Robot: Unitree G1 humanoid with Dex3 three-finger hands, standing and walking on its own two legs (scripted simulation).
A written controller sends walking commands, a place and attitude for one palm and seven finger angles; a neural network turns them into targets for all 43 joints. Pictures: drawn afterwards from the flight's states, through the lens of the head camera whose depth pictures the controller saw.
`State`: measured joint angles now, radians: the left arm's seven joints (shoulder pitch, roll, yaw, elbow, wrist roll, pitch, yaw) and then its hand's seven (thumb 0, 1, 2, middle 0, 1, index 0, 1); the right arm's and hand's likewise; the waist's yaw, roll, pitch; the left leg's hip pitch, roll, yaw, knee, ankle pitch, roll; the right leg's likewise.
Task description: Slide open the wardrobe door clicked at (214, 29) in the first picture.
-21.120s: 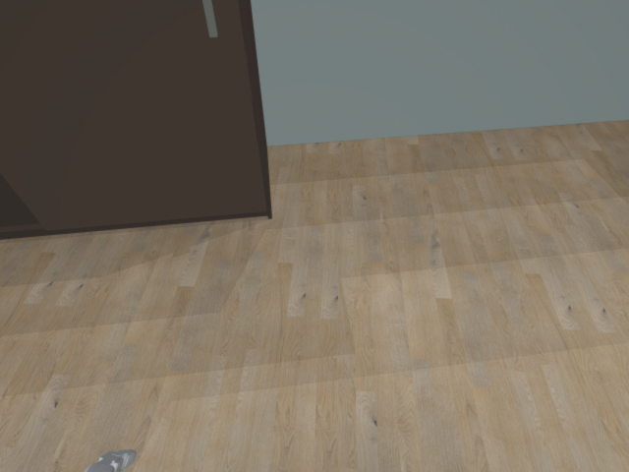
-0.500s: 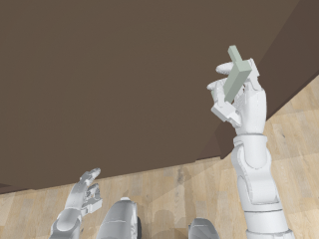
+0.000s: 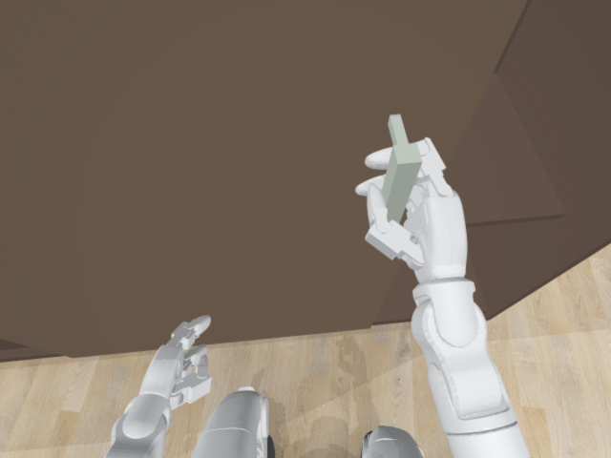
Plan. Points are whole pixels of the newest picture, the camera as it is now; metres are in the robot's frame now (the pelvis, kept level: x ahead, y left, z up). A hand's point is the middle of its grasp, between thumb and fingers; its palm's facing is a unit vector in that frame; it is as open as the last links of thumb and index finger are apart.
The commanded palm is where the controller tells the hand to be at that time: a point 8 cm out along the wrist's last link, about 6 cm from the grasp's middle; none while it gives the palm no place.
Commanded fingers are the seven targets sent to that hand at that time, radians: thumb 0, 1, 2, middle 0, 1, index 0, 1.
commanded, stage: step sideways, sliding the door along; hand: right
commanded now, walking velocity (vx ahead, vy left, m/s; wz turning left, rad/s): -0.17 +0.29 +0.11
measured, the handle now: (389, 184) +0.38 -0.11 +0.12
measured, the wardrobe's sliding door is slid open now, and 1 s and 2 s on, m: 0.38 0.60 0.60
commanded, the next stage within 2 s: stop walking and hold the door there in 0.88 s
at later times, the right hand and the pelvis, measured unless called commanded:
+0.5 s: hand (178, 248) +0.32 +0.11 +0.12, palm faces -0.15 +0.99 -0.07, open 6.1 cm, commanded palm +0.31 +0.08 +0.12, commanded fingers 0.00 -0.90 -0.90 0.45 1.40 0.45 1.40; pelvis -0.06 +0.16 -0.01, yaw +5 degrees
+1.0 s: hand (143, 241) +0.32 +0.15 +0.13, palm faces +0.23 +0.97 -0.02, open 5.9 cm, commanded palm +0.29 +0.11 +0.10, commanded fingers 0.00 -0.90 -0.90 0.45 1.40 0.45 1.40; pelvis -0.09 +0.33 +0.00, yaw +1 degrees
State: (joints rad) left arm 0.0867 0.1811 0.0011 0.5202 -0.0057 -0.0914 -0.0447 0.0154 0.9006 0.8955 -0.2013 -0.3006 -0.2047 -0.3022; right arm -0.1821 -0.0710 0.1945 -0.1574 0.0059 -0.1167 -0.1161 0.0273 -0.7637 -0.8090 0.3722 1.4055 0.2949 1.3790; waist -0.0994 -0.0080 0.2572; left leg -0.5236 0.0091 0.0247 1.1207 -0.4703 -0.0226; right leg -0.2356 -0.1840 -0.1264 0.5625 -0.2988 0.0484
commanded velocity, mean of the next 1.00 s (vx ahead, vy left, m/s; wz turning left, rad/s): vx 0.12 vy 0.28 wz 0.01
